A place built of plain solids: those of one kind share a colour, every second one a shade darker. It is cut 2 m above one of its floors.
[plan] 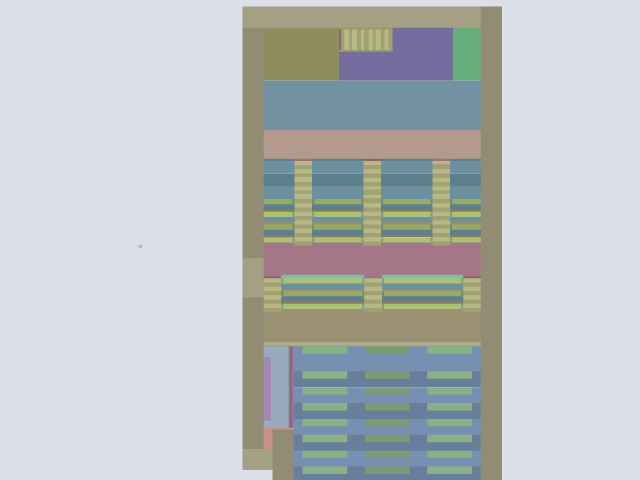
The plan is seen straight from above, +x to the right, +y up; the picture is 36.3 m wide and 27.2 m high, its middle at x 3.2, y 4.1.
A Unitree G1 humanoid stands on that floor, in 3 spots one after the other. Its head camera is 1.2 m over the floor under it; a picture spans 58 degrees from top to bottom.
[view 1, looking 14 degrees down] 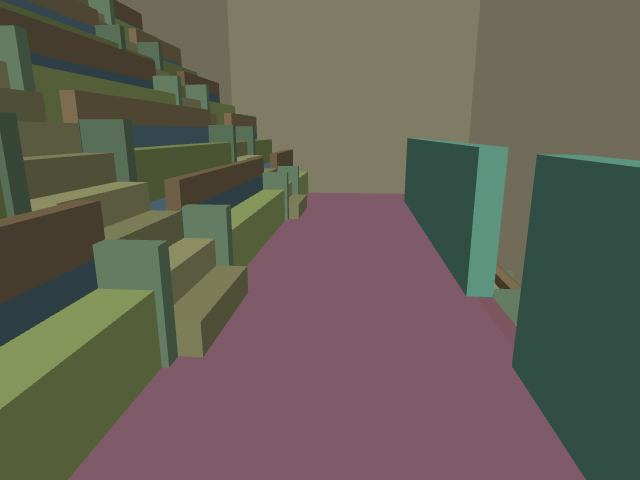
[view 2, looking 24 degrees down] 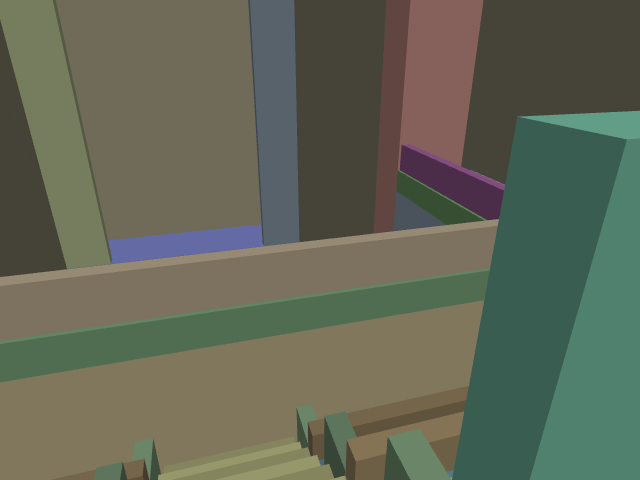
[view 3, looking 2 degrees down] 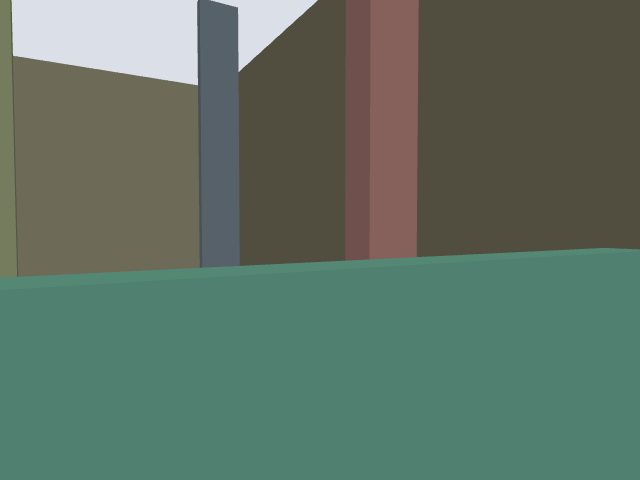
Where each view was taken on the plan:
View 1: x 3.58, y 2.96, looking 5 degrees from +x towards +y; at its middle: floor_mid0a_lino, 4.96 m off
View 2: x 6.21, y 2.53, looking -106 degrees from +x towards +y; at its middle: rail_front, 5.03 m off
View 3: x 8.75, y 2.96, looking -120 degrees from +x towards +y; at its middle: wall_plaster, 14.08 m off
